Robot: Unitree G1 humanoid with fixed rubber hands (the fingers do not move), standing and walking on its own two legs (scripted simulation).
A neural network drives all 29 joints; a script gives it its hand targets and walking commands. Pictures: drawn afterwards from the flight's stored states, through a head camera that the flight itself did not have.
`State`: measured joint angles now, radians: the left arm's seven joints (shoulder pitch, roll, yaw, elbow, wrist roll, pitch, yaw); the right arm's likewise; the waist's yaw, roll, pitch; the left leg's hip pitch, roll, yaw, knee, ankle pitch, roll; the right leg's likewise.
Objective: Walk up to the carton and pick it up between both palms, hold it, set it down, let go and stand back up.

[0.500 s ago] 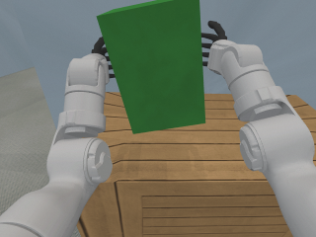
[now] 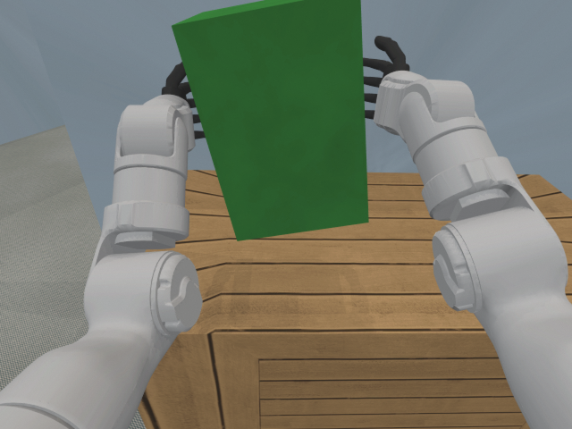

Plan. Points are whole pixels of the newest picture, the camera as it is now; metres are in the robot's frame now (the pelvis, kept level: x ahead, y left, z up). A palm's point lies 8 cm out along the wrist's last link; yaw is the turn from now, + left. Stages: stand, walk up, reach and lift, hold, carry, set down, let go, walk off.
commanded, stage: hold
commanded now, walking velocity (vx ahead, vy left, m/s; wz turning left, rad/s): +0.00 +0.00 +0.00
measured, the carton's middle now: (284, 116) +0.39 +0.00 +0.32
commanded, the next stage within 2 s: none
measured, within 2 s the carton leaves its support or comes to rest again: neither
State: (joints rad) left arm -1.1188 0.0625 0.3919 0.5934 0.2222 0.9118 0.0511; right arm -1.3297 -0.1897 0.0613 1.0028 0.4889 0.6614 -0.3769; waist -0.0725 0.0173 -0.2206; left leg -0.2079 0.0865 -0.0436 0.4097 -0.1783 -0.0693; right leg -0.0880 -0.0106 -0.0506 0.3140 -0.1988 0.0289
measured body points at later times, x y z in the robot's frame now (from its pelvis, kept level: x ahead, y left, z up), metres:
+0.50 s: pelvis +0.00 +0.00 +0.00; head -0.10 +0.01 +0.44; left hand +0.38 +0.13 +0.32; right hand +0.38 -0.13 +0.35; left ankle +0.03 +0.16 -0.74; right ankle -0.02 -0.14 -0.74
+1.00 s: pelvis +0.00 +0.00 +0.00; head -0.09 +0.02 +0.44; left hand +0.39 +0.13 +0.31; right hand +0.38 -0.13 +0.34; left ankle +0.03 +0.16 -0.74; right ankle -0.02 -0.14 -0.74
